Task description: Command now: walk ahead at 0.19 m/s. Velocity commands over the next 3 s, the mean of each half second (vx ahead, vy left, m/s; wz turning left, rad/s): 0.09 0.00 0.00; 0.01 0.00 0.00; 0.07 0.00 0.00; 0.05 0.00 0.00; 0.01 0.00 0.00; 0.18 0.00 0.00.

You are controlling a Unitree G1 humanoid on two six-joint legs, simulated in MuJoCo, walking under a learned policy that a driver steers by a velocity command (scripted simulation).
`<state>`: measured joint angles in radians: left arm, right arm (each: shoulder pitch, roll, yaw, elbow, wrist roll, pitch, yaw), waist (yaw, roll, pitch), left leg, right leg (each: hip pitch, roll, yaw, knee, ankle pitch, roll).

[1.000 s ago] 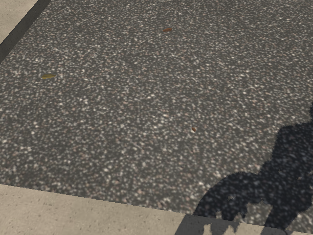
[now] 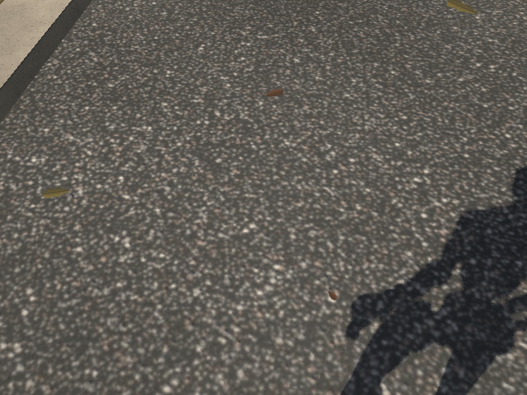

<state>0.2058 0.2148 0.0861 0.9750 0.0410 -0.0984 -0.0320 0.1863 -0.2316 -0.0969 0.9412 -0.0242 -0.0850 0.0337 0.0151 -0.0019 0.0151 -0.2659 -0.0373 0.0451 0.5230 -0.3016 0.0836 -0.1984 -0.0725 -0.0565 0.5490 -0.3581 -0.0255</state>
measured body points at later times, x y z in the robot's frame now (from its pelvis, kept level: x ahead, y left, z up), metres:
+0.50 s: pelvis +0.06 -0.01 +0.00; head +0.09 -0.02 +0.45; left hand +0.20 +0.23 -0.13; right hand +0.15 -0.27 -0.14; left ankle +0.02 +0.10 -0.74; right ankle +0.07 -0.13 -0.74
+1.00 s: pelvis +0.06 -0.02 +0.00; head +0.08 -0.01 +0.45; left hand +0.19 +0.25 -0.13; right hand +0.14 -0.28 -0.14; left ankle +0.02 +0.10 -0.74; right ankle +0.07 -0.13 -0.74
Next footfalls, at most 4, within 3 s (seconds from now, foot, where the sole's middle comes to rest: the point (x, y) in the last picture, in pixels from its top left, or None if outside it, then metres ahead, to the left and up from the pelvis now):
0.34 right None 0.11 -0.13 -0.77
1.74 left None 0.18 0.11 -0.77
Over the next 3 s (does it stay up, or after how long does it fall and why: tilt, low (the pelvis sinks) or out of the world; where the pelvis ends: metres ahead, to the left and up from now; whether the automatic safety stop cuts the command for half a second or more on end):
stays up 0.20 0.02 0.00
